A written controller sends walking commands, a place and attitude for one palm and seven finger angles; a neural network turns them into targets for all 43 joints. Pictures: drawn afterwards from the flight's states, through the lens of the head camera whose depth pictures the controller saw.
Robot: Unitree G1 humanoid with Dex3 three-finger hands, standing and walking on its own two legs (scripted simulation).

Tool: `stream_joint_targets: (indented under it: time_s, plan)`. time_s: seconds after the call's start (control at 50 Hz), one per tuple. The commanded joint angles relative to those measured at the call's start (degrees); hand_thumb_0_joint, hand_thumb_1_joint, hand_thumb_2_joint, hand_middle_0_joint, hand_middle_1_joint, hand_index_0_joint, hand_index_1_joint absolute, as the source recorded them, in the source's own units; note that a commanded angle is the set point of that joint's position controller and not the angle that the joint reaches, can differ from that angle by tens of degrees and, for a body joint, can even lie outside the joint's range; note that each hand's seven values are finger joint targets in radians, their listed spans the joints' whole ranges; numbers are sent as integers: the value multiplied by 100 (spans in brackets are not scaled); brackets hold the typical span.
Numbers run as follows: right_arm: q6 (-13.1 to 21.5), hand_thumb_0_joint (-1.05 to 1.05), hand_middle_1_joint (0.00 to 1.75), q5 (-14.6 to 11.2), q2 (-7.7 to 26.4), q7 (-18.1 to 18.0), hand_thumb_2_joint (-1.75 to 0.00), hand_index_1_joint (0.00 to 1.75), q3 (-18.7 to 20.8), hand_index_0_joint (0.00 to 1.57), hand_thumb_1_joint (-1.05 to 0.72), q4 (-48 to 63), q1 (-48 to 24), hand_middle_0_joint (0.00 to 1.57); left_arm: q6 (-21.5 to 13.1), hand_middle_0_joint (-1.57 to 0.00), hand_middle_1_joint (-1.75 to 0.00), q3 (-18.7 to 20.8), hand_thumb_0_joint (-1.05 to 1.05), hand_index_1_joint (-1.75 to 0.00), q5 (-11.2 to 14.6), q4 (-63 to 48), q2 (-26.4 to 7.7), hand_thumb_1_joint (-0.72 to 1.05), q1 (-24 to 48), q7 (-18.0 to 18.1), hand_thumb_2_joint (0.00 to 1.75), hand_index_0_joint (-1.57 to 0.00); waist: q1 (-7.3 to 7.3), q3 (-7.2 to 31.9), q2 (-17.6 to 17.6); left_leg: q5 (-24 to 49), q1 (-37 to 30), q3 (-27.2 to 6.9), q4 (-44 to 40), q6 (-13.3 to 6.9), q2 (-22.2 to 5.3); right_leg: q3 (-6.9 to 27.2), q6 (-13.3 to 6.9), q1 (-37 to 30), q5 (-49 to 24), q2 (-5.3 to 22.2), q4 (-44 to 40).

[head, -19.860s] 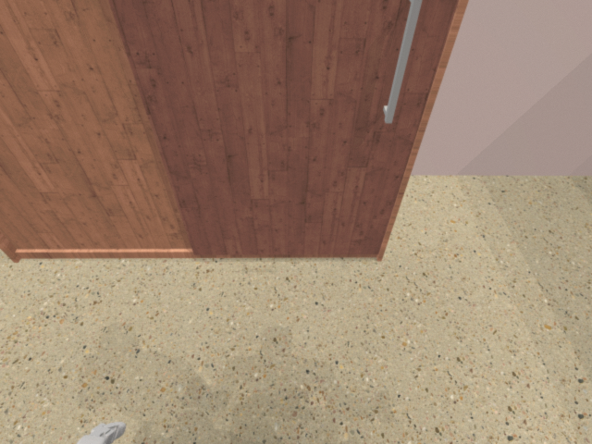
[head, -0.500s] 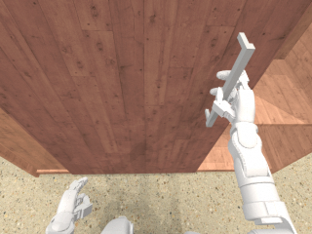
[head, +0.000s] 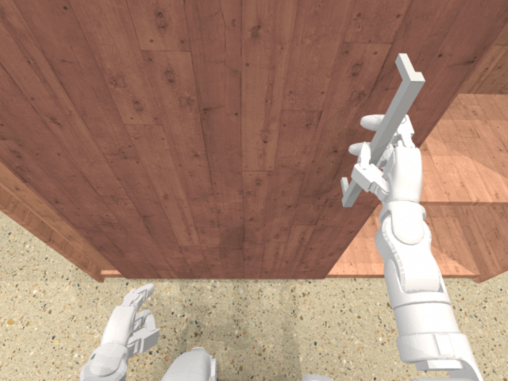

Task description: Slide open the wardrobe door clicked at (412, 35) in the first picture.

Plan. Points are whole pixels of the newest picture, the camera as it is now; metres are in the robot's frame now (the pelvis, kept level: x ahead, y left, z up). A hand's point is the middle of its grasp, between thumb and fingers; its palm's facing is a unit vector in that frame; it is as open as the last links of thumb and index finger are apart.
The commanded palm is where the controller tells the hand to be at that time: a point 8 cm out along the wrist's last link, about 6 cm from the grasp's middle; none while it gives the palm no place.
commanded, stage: step sideways, sliding the door along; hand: right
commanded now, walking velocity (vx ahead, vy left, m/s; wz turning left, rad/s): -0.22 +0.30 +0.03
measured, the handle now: (369, 146) +0.44 -0.20 +0.09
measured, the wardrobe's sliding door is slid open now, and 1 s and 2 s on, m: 0.63 0.66 0.66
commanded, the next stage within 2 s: stop walking and hold the door there in 0.38 s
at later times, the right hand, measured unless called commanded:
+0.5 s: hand (330, 162) +0.39 -0.12 +0.11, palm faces +0.41 +0.91 -0.06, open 6.0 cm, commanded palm +0.35 -0.15 +0.10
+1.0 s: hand (335, 164) +0.39 -0.13 +0.11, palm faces +0.42 +0.88 -0.21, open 5.9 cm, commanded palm +0.35 -0.16 +0.10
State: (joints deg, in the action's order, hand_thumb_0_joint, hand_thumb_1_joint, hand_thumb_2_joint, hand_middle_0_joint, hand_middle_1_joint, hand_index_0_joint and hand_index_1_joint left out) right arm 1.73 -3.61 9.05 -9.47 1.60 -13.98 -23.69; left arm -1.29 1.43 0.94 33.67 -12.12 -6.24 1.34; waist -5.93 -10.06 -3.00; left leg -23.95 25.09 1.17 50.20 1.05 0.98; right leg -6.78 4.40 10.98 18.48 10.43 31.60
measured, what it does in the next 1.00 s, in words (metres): steps to the left: left foot, then right foot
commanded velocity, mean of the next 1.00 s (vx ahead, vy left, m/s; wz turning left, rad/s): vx -0.10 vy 0.09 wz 0.01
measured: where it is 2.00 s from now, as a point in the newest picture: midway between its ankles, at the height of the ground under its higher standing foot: outside the picture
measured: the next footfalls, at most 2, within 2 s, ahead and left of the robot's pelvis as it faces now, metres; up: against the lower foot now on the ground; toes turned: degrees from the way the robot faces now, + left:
left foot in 0.12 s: +0.08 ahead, +0.19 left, +0.00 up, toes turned +3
right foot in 0.28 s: +0.03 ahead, -0.07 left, +0.00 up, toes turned -9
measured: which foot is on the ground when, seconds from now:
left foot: up 0.00-0.10, down 0.12-0.30, up 0.32-0.54, down 0.56-1.00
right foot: down 0.00-0.14, up 0.16-0.26, down 0.28-0.56, up 0.58-0.78, down 0.80-1.00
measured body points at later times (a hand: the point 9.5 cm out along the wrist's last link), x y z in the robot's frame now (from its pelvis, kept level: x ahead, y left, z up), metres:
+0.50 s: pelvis +0.00 +0.11 +0.00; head +0.08 +0.10 +0.45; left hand +0.20 +0.32 -0.10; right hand +0.36 -0.17 +0.12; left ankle +0.03 +0.26 -0.70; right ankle -0.01 -0.06 -0.73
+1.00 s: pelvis +0.01 +0.13 +0.00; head +0.00 +0.13 +0.45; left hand +0.13 +0.40 -0.09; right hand +0.36 -0.18 +0.12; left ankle +0.01 +0.26 -0.72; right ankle +0.04 +0.05 -0.73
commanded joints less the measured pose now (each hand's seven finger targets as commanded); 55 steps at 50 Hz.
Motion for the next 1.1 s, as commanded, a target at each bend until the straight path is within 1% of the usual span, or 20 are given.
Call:
stream_joint_targets:
  time_s: [0.0,0.06,0.1,0.12,0.16,0.22,0.24,0.26,0.28,0.32,0.46,0.48,0.52,0.56,0.64,0.74,0.78,0.82,0.92,1.08]
  plan:
    - [663,0,140,158,-262,501,-90,140,-1080,45,-90,2065,-2462,45,-308,-20,-30,201,0,-30,56,-891,-728,90,393,-16,90,-20,635,2765,-1304,444,-115,109,-1015,-11,-90,467,-806,-2385,-6128,1335,-194]
    - [720,0,140,146,-138,479,-90,140,-1021,45,-90,2309,-2357,45,-365,-20,-30,111,0,-30,131,-940,-652,90,470,34,90,-20,564,2930,-967,1854,-1342,240,-2381,-47,-113,222,-541,-1852,-5360,1058,426]
    - [793,0,140,189,228,439,-90,140,-968,45,-90,2499,-2452,45,-411,-20,-30,4,0,-30,200,-974,-336,90,557,140,90,-20,567,3226,1049,6824,-2780,-708,-2438,-558,-1416,-124,-221,26,-957,-55,1712]
    - [703,0,140,180,157,365,-90,140,-995,45,-90,1885,-1912,45,-500,-20,-30,-29,0,-30,111,-834,-353,90,589,234,90,-20,518,3026,1170,7956,-2574,-931,-2289,-789,-1819,43,-120,708,1095,-594,1881]
    - [747,0,140,197,107,341,-90,140,-934,45,-90,2254,-1964,45,-533,-20,-30,23,0,-30,106,-656,-359,90,368,376,90,-20,438,3516,1885,8457,-3418,-1366,-1898,-1049,-1857,500,-103,1304,1800,-716,2229]
    - [984,0,140,101,-76,217,-90,140,-1077,45,-90,2679,-2806,45,-472,-20,-30,-27,0,-30,114,-424,-397,90,390,403,90,-20,741,3573,1023,7392,-3202,-619,-1256,-814,-1490,393,-113,273,-483,-275,-167]
    - [1017,0,140,42,-32,264,-90,140,-1073,45,-90,2596,-2754,45,-375,-20,-30,114,0,-30,105,-478,-556,90,337,404,90,-20,738,3792,501,5588,-1965,-197,-852,-327,-1050,763,-392,-1315,-3955,406,-532]
    - [946,0,140,-17,-204,391,-90,140,-1151,45,-90,2559,-2645,45,-325,-20,-30,269,0,-30,68,-655,-807,90,434,292,90,-20,617,3854,-594,1527,-340,-166,-395,102,-364,1961,-1058,-2543,-6954,1633,-356]
    - [785,0,140,47,-507,499,-90,140,-1267,45,-90,2128,-2654,45,-252,-20,-30,265,0,-30,132,-747,-880,90,387,40,90,-20,552,3611,-697,-619,154,-474,235,66,-197,1762,-1374,-2774,-7217,1770,-394]
    - [738,0,140,136,-717,489,-90,140,-1331,45,-90,2076,-2793,45,-298,-20,-30,252,0,-30,6,-791,-744,90,401,-36,90,-20,580,3174,-1629,-776,499,-499,523,37,-267,1446,-1365,-2483,-6565,1748,-368]
    - [619,0,140,43,-35,433,-90,140,-831,45,-90,2028,-2634,45,-430,-20,-30,244,0,-30,97,-851,-804,90,325,-60,90,-20,648,2919,-1549,563,-448,137,-1300,-17,-54,578,-807,-2441,-6197,1263,-132]
    - [668,0,140,225,3450,85,-90,140,2659,45,-90,476,-1503,45,-332,-20,-30,467,0,-30,77,-428,-1199,90,-104,55,90,-20,511,3065,-1617,844,-573,212,-1719,21,-54,320,-661,-2341,-5804,1190,-79]
    - [782,0,140,290,2849,246,-90,140,1739,45,-90,1193,-1626,45,-279,-20,-30,299,0,-30,153,-662,-1001,90,-149,40,90,-20,523,3359,-1072,4423,-2052,-52,-2615,-248,-638,-189,-285,-1210,-4282,430,1373]
    - [747,0,140,188,2969,177,-90,140,2044,45,-90,724,-1046,45,-454,-20,-30,108,0,-30,109,-719,-558,90,315,231,90,-20,416,3151,1117,8847,-3157,-1192,-2148,-979,-2213,145,-33,1435,1823,-747,2840]
    - [586,0,140,161,3171,-8,-90,140,2441,45,-90,520,-1131,45,-520,-20,-30,-52,0,-30,158,-363,-723,90,250,508,90,-20,430,3468,1294,7919,-3326,-1097,-1644,-1125,-2145,494,-167,1767,1638,-750,2507]
    - [599,0,140,162,2771,-9,-90,140,1991,45,-90,337,-1323,45,-345,-20,-30,33,0,-30,132,-253,-939,90,183,627,90,-20,573,3229,843,4995,-2029,-497,-1786,-558,-1537,179,-210,-62,-811,-845,-128]
    - [557,0,140,102,2426,8,-90,140,1649,45,-90,466,-1270,45,-320,-20,-30,196,0,-30,162,-368,-1249,90,258,577,90,-20,449,2883,-376,1626,-854,-110,-1695,-24,-662,1228,-732,-624,-3167,463,-532]
    - [545,0,140,83,1858,96,-90,140,1141,45,-90,342,-1162,45,-340,-20,-30,121,0,-30,106,-443,-1180,90,243,488,90,-20,534,2389,-1320,-586,-412,80,-838,-47,-126,1819,-1032,-271,-1751,849,-1554]
    - [452,0,140,186,2426,6,-90,140,1567,45,-90,-76,-1048,45,-506,-20,-30,87,0,-30,71,-169,-1198,90,-170,470,90,-20,576,2503,-893,100,-556,126,-1536,-5,-256,951,-949,-1186,-3642,540,-991]
    - [404,0,140,146,2659,46,-90,140,1767,45,-90,-856,-818,45,-399,-20,-30,89,0,-30,100,-141,-1197,90,-216,565,90,-20,611,2646,114,2837,-1562,-306,-2560,-208,-811,400,-390,-150,-1722,-11,-695]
